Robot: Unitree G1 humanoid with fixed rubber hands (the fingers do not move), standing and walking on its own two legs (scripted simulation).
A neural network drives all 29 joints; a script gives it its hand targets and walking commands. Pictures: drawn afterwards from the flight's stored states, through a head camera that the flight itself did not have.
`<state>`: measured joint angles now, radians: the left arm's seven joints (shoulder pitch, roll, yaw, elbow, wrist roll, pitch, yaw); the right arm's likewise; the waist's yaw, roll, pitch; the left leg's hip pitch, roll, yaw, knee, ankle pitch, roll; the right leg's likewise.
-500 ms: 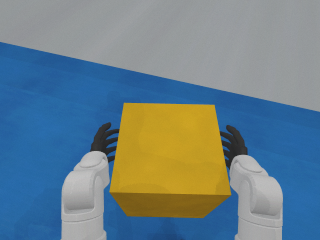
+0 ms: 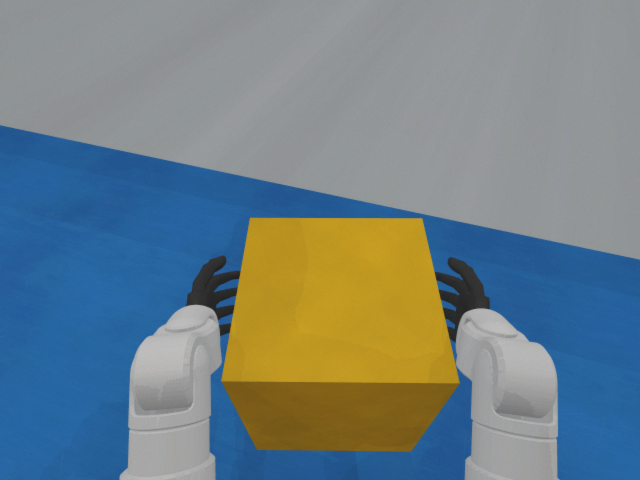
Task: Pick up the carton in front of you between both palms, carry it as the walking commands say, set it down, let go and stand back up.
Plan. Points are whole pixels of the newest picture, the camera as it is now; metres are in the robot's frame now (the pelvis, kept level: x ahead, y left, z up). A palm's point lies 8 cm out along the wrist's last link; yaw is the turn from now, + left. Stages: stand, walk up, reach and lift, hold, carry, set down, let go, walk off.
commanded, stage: carry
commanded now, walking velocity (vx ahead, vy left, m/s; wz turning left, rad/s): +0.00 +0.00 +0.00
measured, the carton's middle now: (334, 340) +0.28 +0.00 +0.02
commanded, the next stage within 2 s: hold in 1.42 s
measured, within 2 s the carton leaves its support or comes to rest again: neither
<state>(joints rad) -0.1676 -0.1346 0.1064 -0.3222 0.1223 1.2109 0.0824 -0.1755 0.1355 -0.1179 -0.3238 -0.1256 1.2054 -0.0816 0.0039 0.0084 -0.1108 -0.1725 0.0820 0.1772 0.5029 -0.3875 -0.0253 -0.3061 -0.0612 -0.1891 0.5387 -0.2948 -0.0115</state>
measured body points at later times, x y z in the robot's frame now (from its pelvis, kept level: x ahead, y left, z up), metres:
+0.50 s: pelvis -0.04 +0.01 +0.00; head -0.06 +0.01 +0.45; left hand +0.24 +0.16 +0.07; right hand +0.24 -0.15 +0.07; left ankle -0.09 +0.11 -0.73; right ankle -0.01 -0.10 -0.73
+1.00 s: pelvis -0.06 +0.01 +0.00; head -0.08 +0.01 +0.45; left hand +0.25 +0.17 +0.03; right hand +0.25 -0.14 +0.03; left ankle -0.09 +0.11 -0.73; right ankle -0.01 -0.11 -0.73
